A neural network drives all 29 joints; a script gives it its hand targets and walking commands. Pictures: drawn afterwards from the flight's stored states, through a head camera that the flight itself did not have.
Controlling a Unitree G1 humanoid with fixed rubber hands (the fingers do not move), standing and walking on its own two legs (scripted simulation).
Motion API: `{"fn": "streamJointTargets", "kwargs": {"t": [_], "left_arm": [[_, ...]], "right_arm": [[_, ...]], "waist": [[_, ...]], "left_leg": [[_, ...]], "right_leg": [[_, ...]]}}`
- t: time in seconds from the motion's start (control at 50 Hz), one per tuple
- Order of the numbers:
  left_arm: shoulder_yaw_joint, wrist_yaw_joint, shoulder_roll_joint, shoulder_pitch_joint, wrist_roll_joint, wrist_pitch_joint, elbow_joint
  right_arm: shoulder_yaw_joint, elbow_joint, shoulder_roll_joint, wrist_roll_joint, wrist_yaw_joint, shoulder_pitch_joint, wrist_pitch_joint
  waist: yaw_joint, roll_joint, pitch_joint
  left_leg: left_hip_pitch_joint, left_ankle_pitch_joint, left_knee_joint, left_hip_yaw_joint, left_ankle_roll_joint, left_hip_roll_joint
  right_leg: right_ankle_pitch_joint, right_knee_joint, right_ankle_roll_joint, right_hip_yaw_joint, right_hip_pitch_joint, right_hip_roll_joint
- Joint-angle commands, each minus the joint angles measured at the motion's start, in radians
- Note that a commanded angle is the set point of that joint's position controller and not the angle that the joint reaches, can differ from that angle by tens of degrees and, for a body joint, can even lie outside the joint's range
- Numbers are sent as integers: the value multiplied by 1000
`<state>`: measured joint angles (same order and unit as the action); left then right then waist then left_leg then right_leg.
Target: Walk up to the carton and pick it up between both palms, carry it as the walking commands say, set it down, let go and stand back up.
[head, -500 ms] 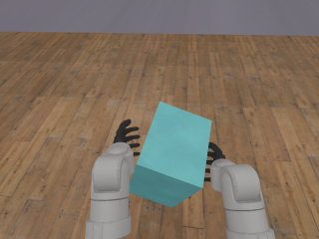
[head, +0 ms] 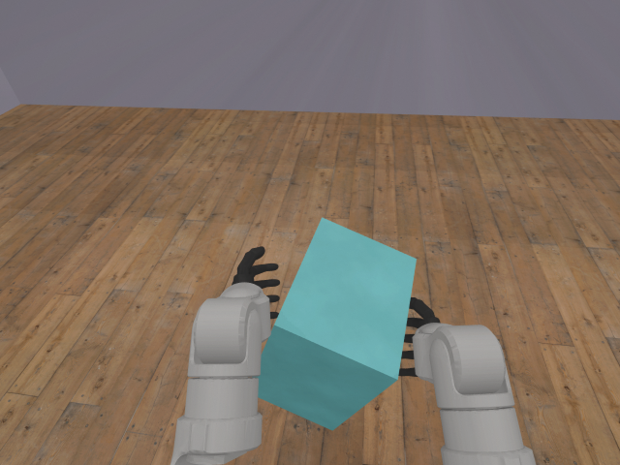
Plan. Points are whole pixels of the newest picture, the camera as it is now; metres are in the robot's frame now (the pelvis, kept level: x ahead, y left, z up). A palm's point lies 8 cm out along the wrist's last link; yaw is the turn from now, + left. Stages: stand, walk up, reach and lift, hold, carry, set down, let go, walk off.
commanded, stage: carry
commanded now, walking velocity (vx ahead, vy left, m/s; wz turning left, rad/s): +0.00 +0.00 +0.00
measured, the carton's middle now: (327, 328) +0.34 +0.00 +0.01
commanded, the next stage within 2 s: none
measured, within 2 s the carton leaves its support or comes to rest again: neither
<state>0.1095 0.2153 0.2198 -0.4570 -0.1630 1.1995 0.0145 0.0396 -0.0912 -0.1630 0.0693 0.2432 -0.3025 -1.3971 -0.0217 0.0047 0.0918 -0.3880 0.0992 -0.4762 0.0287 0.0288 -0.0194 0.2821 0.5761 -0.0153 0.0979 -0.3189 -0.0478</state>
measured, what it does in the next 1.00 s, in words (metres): stands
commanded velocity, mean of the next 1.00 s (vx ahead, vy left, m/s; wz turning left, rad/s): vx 0.00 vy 0.00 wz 0.00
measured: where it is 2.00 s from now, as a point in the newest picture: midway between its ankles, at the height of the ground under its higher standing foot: outside the picture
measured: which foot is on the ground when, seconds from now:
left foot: down 0.00-1.00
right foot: down 0.00-1.00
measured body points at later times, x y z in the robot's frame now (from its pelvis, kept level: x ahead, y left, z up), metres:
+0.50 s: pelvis +0.02 -0.02 +0.00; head +0.02 -0.02 +0.45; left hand +0.35 +0.09 +0.09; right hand +0.31 -0.14 +0.05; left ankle +0.10 +0.10 -0.73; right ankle +0.03 -0.12 -0.73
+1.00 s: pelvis +0.02 -0.02 +0.00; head +0.00 -0.02 +0.45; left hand +0.35 +0.08 +0.09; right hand +0.30 -0.15 +0.05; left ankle +0.10 +0.10 -0.73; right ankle +0.02 -0.12 -0.73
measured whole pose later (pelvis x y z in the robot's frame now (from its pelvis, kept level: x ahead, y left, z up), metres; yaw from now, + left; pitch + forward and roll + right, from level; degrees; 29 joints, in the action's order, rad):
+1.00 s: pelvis +0.02 -0.02 +0.00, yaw -1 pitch +1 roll +0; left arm 0.10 0.17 0.20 -0.40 -0.17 1.01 -0.10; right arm 0.04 0.00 -0.15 0.09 0.19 -0.27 -1.21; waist 0.01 0.01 0.08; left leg -0.37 0.14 -0.49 0.02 -0.01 0.03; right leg 0.27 0.53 -0.04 0.11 -0.28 0.00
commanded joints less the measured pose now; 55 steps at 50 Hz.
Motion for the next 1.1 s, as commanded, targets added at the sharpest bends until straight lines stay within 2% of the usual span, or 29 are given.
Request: {"fn": "streamJointTargets", "kwargs": {"t": [0.0, 0.08, 0.3, 0.32, 0.34, 0.38, 0.42, 0.44, 0.48, 0.52, 0.54, 0.56, 0.6, 0.62, 0.64, 0.66, 0.68, 0.74, 0.76, 0.8, 0.82, 0.84, 0.9, 0.94, 0.98, 1.0, 1.04, 1.06, 1.08], "left_arm": [[-529, -284, 1152, -234, 403, 49, -44], [-497, -296, 1145, -247, 390, 42, -109], [-520, -285, 1142, -211, 392, -6, -31], [-371, -288, 1108, -94, 262, -41, -313], [-519, -283, 1129, -153, 373, -32, -85], [-478, -288, 1131, -134, 341, -44, -146], [-434, -280, 1101, -181, 286, -89, -169], [-533, -277, 1107, -192, 367, -82, -4], [-399, -279, 1077, -137, 250, -106, -252], [-514, -274, 1109, -168, 334, -117, -43], [-441, -281, 1085, -166, 277, -134, -192], [-583, -276, 1117, -205, 392, -108, 65], [-381, -279, 1054, -115, 226, -150, -309], [-616, -271, 1101, -226, 410, -119, 158], [-429, -276, 1062, -85, 251, -135, -226], [-389, -279, 1049, -113, 222, -167, -283], [-570, -275, 1099, -159, 372, -130, 8], [-524, -276, 1058, -164, 327, -127, -66], [-412, -279, 1032, -117, 236, -148, -257], [-585, -275, 1059, -140, 366, -128, 33], [-418, -279, 1047, -101, 253, -157, -261], [-544, -273, 1074, -197, 351, -151, -33], [-419, -279, 1019, -113, 242, -157, -278], [-558, -277, 1077, -121, 355, -129, -76], [-436, -277, 1030, -156, 263, -161, -245], [-508, -270, 1045, -209, 312, -159, -60], [-443, -278, 1045, -156, 263, -185, -230], [-534, -275, 1064, -187, 333, -168, -54], [-436, -272, 1037, -118, 245, -178, -252]], "right_arm": [[-519, -310, -1055, -427, -305, -884, 181], [-475, -263, -1051, -391, -299, -892, 190], [-515, -355, -1066, -394, -284, -873, 239], [-375, -146, -998, -278, -286, -824, 279], [-505, -350, -1033, -373, -280, -838, 271], [-472, -291, -1019, -337, -284, -827, 280], [-409, -212, -1005, -303, -289, -836, 321], [-525, -412, -1017, -387, -284, -855, 314], [-377, -116, -995, -256, -289, -771, 338], [-504, -348, -1010, -357, -294, -826, 345], [-417, -201, -977, -285, -291, -804, 366], [-567, -473, -1013, -405, -287, -853, 341], [-363, -112, -942, -229, -285, -782, 381], [-608, -491, -1029, -423, -288, -821, 339], [-433, -167, -974, -277, -299, -747, 361], [-384, -133, -942, -236, -293, -778, 398], [-560, -459, -990, -395, -287, -844, 364], [-513, -300, -988, -344, -283, -795, 346], [-410, -134, -946, -255, -293, -769, 370], [-579, -425, -982, -398, -293, -794, 355], [-418, -154, -943, -276, -297, -766, 382], [-524, -355, -984, -373, -292, -829, 377], [-412, -124, -934, -261, -293, -744, 380], [-548, -386, -955, -379, -293, -810, 362], [-409, -141, -935, -271, -294, -770, 388], [-484, -261, -976, -330, -294, -792, 379], [-415, -163, -942, -283, -299, -801, 417], [-511, -337, -972, -356, -293, -816, 400], [-421, -165, -946, -285, -299, -804, 411]], "waist": [[22, 35, 258], [20, -27, 248], [28, -31, 340], [30, -25, 347], [33, -38, 390], [30, -49, 377], [30, 25, 416], [31, -13, 416], [29, 25, 378], [30, 3, 383], [31, 27, 376], [29, -36, 364], [29, -34, 338], [31, -25, 318], [25, -48, 321], [28, -36, 324], [28, -11, 312], [29, -42, 290], [27, -29, 301], [29, -2, 326], [27, -21, 321], [30, 0, 310], [29, -30, 286], [28, -7, 296], [29, 28, 326], [28, -15, 329], [33, 35, 323], [29, -3, 342], [29, 43, 348]], "left_leg": [[76, 231, 158, -160, -13, 143], [121, 205, 81, -97, -14, 93], [161, -136, -10, -88, 1, 129], [199, -180, -24, -87, 4, 127], [171, -287, -41, -90, 6, 138], [174, -274, -66, -66, 5, 114], [209, -244, -45, -71, 10, 125], [204, -258, -38, -77, 5, 136], [197, -190, -23, -81, 5, 132], [230, -240, -8, -93, 10, 146], [222, -198, -10, -84, 6, 150], [181, -128, -1, -110, 17, 142], [180, -87, 20, -87, 9, 141], [185, -52, 14, -84, 9, 135], [186, -53, 20, -74, 2, 134], [187, -18, 10, -66, 3, 114], [181, -22, 23, -70, 6, 118], [184, -27, 31, -90, 2, 133], [205, -13, 32, -86, 9, 135], [170, -48, 23, -71, 1, 139], [191, -30, 24, -68, -3, 133], [169, -57, 26, -79, 0, 131], [176, -75, 17, -99, 6, 144], [177, -79, 18, -78, 4, 145], [190, -112, 4, -77, -3, 154], [177, -93, 16, -86, 4, 152], [193, -108, -7, -67, 2, 141], [191, -102, 3, -89, 10, 148], [200, -132, 16, -93, 12, 155]], "right_leg": [[125, -125, -41, -93, 96, -65], [246, -217, -42, -154, 17, -101], [-224, -121, -33, -106, 148, -108], [-264, -99, -32, -109, 134, -107], [-372, -70, -35, -100, 191, -98], [-505, -61, -33, -110, 190, -109], [-366, -43, -37, -99, 195, -110], [-340, -47, -38, -98, 184, -96], [-282, -73, -49, -107, 164, -107], [-240, -62, -40, -99, 143, -93], [-189, -87, -37, -100, 149, -90], [-142, -113, -40, -102, 154, -87], [-114, -123, -43, -115, 147, -90], [-108, -139, -40, -119, 124, -104], [-131, -147, -44, -110, 133, -100], [-127, -165, -45, -133, 132, -110], [-119, -167, -46, -139, 126, -116], [-32, -179, -40, -123, 104, -104], [-48, -172, -34, -110, 106, -93], [-148, -150, -38, -117, 173, -109], [-120, -156, -41, -114, 134, -104], [-110, -157, -43, -119, 120, -103], [-96, -159, -34, -109, 96, -97], [-128, -150, -36, -113, 107, -94], [-161, -132, -39, -110, 125, -95], [-142, -125, -41, -99, 143, -91], [-202, -130, -38, -126, 135, -107], [-177, -124, -42, -116, 146, -100], [-143, -106, -47, -106, 157, -91]]}}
